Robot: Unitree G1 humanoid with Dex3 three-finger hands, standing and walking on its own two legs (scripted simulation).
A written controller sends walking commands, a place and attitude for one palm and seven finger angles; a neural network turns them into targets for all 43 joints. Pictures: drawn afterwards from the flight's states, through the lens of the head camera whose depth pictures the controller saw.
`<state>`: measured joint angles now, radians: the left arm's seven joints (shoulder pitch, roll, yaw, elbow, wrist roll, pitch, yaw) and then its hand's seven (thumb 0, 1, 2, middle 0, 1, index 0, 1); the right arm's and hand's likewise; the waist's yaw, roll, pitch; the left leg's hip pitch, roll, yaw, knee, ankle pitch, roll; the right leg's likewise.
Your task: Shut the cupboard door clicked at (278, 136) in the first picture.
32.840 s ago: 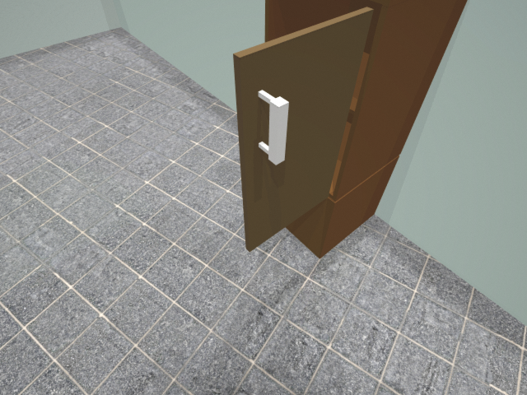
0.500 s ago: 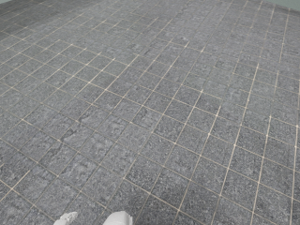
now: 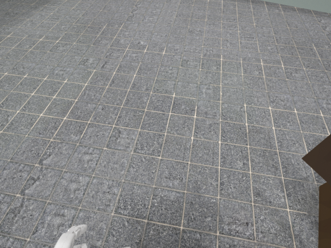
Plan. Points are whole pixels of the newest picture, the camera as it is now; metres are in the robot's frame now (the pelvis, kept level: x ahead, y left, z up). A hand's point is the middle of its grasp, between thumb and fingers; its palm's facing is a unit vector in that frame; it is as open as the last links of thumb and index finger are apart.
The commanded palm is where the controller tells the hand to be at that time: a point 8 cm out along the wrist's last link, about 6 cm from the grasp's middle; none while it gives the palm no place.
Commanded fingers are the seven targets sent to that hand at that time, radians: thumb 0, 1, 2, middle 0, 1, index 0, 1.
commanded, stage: turn to face it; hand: left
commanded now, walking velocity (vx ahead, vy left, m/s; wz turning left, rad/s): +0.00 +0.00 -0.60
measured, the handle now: out of the picture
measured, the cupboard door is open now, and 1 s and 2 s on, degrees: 55 55 55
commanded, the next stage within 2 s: take the last steps up to it in 1.66 s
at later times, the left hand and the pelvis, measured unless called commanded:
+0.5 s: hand (98, 230) +0.18 +0.20 -0.15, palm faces -0.26 -0.95 -0.20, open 7.4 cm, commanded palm none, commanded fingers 0.00 0.90 0.90 -0.20 -0.30 -0.20 -0.30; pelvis +0.03 +0.02 +0.02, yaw -17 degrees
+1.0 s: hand (124, 211) +0.23 +0.14 -0.17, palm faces -0.52 -0.83 -0.21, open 7.4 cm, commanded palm none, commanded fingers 0.00 0.90 0.90 -0.20 -0.30 -0.20 -0.30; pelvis +0.06 +0.01 +0.00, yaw -34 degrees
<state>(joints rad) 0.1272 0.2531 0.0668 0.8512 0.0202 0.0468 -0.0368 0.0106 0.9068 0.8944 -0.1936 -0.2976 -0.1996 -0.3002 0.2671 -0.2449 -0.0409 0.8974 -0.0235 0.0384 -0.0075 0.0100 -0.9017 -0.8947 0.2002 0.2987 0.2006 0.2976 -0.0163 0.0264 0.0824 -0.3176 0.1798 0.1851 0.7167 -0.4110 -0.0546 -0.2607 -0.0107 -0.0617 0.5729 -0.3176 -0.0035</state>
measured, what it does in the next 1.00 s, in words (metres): steps on the spot, turning right: left foot, then right foot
